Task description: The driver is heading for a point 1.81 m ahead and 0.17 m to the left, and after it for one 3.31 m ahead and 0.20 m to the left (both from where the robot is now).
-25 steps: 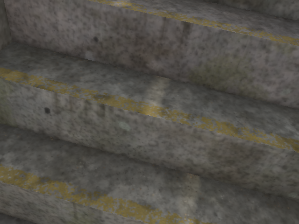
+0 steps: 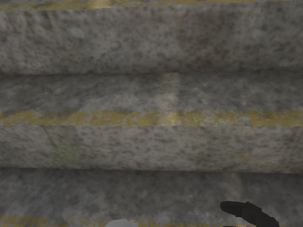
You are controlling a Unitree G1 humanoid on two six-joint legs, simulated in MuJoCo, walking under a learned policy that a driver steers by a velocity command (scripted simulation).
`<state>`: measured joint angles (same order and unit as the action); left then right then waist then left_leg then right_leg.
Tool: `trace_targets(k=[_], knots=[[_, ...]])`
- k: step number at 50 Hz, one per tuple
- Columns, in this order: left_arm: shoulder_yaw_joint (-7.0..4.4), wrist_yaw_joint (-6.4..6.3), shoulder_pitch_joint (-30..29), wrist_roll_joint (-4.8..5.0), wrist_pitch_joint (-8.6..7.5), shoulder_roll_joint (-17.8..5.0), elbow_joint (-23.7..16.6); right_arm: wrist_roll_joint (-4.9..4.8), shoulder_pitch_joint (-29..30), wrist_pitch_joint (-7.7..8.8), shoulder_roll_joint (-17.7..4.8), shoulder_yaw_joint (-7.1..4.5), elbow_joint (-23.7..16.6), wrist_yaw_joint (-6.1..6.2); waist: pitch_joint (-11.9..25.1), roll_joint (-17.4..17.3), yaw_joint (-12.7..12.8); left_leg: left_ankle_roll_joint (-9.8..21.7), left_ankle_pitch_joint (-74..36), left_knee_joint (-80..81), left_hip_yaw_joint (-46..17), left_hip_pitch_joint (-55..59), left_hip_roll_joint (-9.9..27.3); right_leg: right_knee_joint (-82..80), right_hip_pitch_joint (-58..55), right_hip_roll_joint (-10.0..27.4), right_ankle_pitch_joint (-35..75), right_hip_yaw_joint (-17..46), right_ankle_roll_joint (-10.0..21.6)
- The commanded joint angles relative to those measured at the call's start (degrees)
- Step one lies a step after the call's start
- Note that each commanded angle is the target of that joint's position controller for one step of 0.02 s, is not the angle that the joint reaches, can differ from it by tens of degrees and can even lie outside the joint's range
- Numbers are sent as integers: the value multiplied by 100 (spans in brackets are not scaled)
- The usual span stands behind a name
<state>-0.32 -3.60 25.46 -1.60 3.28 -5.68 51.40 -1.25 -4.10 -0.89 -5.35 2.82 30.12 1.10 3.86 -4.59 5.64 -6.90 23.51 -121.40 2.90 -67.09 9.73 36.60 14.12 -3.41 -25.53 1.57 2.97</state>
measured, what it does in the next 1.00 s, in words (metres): steps on the spot: left foot 0.24 m higher, then right foot 0.24 m lower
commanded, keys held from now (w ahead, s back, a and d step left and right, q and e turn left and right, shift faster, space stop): w+e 0.06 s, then w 0.94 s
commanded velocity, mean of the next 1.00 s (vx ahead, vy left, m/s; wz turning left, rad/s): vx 0.45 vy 0.00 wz -0.17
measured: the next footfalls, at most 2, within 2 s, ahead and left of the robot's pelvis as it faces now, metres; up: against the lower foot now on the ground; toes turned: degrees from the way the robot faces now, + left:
left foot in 0.28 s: +0.22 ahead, +0.19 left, +0.24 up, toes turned -7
right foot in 0.74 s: -0.05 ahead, -0.04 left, +0.00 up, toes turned -17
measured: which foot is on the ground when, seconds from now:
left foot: up 0.00-0.26, down 0.28-0.68, up 0.70-1.00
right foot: down 0.00-0.28, up 0.30-0.72, down 0.74-1.00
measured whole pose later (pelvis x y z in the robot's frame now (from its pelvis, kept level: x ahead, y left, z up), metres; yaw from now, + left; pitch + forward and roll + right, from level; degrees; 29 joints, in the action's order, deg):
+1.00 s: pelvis +0.02 +0.02 +0.01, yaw -7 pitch +3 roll -1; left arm 1.3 -5.3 36.2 -1.8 -1.5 -6.6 56.3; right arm -2.1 -0.1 0.6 -0.1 9.4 35.5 -1.5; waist 5.6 -2.1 7.4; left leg -2.1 15.8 -128.3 -2.9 -75.8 7.5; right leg 27.1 6.6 -1.8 -23.2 -10.3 3.7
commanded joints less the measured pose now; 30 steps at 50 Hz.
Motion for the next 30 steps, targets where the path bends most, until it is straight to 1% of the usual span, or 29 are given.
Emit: trace_targets(k=[1, 2, 3, 4, 5, 6, 7, 8, 9, 10, 11, 12, 13, 14, 15, 16, 17, 18, 19, 20, 21, 22, 23, 25, 26, 27, 28, 29, 30], knots=[[-400, -254, 361, -12, -302, -1650, -726, 43, 1935, 245, -258, -18, -1098, 151, -917, 973, 82, -209, -601, -391, -725, -3203, -72, -2793, -1972, 2790, -1033, 4673, 1720], [-372, -248, 597, 37, -270, -1361, -636, 165, 1796, 323, -318, -24, -1034, 100, -827, 1076, 87, -86, -702, -430, -661, -3188, -73, -2575, -2251, 2406, -294, 3897, 1576], [-270, -188, 907, 43, -247, -925, -549, 172, 1818, 417, -171, 10, -939, 51, -827, 1126, 137, 29, -788, -350, -547, -3033, -156, -2396, -2267, 2090, 226, 3235, 1482], [-210, -131, 1100, 69, -217, -692, -421, 194, 1894, 477, 20, 77, -914, -7, -921, 1246, 182, 104, -782, -514, -335, -3002, -187, -2374, -2109, 1895, 748, 2815, 1466], [-169, -102, 1229, 61, -220, -575, -311, 162, 1923, 544, 178, 156, -969, -75, -982, 1290, 172, 165, -642, -986, -247, -3218, -207, -2360, -2179, 1889, 1338, 2585, 1469], [-156, -84, 1321, 32, -283, -577, -230, 121, 1982, 554, 273, 239, -1065, -132, -1057, 1365, 158, 267, -390, -967, -208, -3330, -142, -2347, -2151, 1765, 1735, 2286, 1345], [-180, -62, 1203, 31, -329, -675, -163, 67, 1874, 600, 348, 309, -1141, -166, -999, 1471, 26, 327, -258, -932, -228, -3314, -55, -2398, -2107, 1803, 2096, 2144, 1286], [-318, -144, 444, 292, -248, -1056, -403, 152, 2163, 615, 485, 534, -1478, -206, -908, 1402, -334, 677, 1159, 1544, -68, -1347, 33, -3211, -688, 1624, 2763, 1552, 1049], [-335, -159, -117, 256, -172, -1305, -451, 172, 1874, 596, 324, 486, -1362, -231, -60, 1447, -745, 982, 1171, 3006, 675, 1973, -449, -3552, 845, 1437, 4951, 709, 1064], [-368, -99, 338, 302, -223, -1565, -260, 102, 1645, 577, 7, 280, -1259, -96, 581, 1605, -862, 1028, 1124, 3216, 979, 3600, -938, -3315, 873, 1494, 7584, 704, 1166], [-455, 33, 118, 240, -392, -2079, -107, 79, 193, 512, -601, -161, -823, -66, 1353, 2035, -1535, 958, 1194, 3109, 1287, 4807, -1357, -2727, 163, 1704, 11365, 641, 1332], [-395, 132, 608, 366, -552, -1674, 69, 107, 282, 595, -825, -265, -594, -87, 1688, 1371, -1106, 1310, 854, 4065, 158, 5686, -1049, -1401, 640, 1499, 12069, 545, 1144], [-482, 246, 525, 396, -702, -2154, 94, 312, -1010, 464, -1232, -436, -281, -23, 2603, 1059, -1544, 1472, 1891, 5271, -1108, 6322, -820, -506, 334, 1554, 11548, 656, 1174], [-442, 417, 163, 353, -834, -2039, -6, 437, -2126, 297, -1541, -572, 332, 20, 3139, 129, -1719, 1606, 2448, 6131, -1937, 7033, -711, 173, 791, 1438, 9985, 828, 1343], [-267, 642, -350, 136, -899, -1448, -99, 524, -2608, 91, -1839, -746, 1089, 13, 3083, -1554, -1631, 1738, 2332, 6901, -2444, 6882, -550, 1688, 1232, 761, 5513, 293, 1372], [-94, 823, -1520, 81, -950, -851, -512, 578, -2075, -108, -1513, -642, 1162, 67, 2067, -1780, -1499, 1884, 2660, 8256, -3583, 5377, -177, 4417, 1899, 119, 2988, 511, 1147], [-51, 883, -2330, 229, -919, -558, -1194, 592, -1083, -135, -993, -457, 900, 140, 1497, -1064, -1164, 1892, 4553, 8771, -5002, 4288, 244, 6761, 3056, -214, 2218, 1563, 989], [145, 936, -2702, 179, -842, -104, -1883, 457, -178, -65, -623, -311, 886, 148, 290, -599, -585, 1652, 4326, 8796, -4276, 2582, 282, 7505, 3479, -213, 1696, 1250, 853], [219, 925, -2271, 64, -720, -87, -1840, 289, 330, 41, -312, -232, 961, 134, -222, -404, -157, 1491, 3938, 8264, -3402, 1902, 165, 7634, 3764, -110, 1438, 1139, 733], [243, 890, -1726, 54, -653, -280, -1705, 263, 375, 127, -210, -200, 1105, 82, -285, -85, 69, 1386, 3263, 7969, -2591, 1743, 22, 7839, 3640, -80, 1752, 793, 579], [236, 861, -1333, 138, -637, -475, -1557, 316, 352, 215, -279, -199, 1280, 38, -295, 101, 252, 1433, 2800, 7897, -2067, 1514, -60, 8168, 3506, -131, 2257, 514, 412], [244, 828, -1023, 170, -614, -604, -1449, 385, 299, 267, -414, -191, 1358, 43, -188, 132, 393, 1514, 2619, 8012, -1856, 1363, -89, 8160, 3373, -103, 2750, 357, 247], [214, 784, -702, 187, -578, -710, -1323, 406, 389, 287, -576, -209, 1356, 59, -87, 105, 533, 1590, 2620, 8112, -1784, 1197, -60, 8002, 3141, -99, 2945, 190, 113], [206, 609, -738, 178, -444, -860, -1291, 506, 769, 348, -969, -213, 1152, 75, -48, 18, 605, 1698, 2550, 8274, -1605, 646, 18, 7659, 2677, -43, 3053, -224, -123], [192, 514, -715, 183, -367, -907, -1274, 535, 947, 414, -1139, -217, 1036, 79, 19, -77, 642, 1722, 2550, 8282, -1596, 465, 50, 7439, 2378, 41, 3055, -354, -195], [167, 431, -677, 153, -292, -929, -1264, 549, 973, 464, -1195, -198, 907, 86, 22, -113, 620, 1724, 2553, 8181, -1539, 351, 51, 7123, 2145, 135, 3114, -370, -246], [165, 333, -640, 105, -226, -914, -1269, 552, 1061, 491, -1302, -192, 779, 85, 61, -223, 593, 1688, 2485, 8074, -1593, 264, 84, 6787, 1848, 235, 3032, -390, -247], [131, 269, -514, 102, -202, -974, -1213, 481, 1058, 551, -1304, -193, 675, 96, 88, -208, 533, 1661, 2701, 7889, -1817, 342, 203, 6334, 1749, 350, 2773, -306, -184], [115, 233, -445, 92, -180, -1027, -1185, 438, 1077, 565, -1261, -175, 540, 108, 167, -184, 431, 1579, 2588, 7597, -1817, 447, 214, 5530, 1548, 494, 2637, -267, -41]])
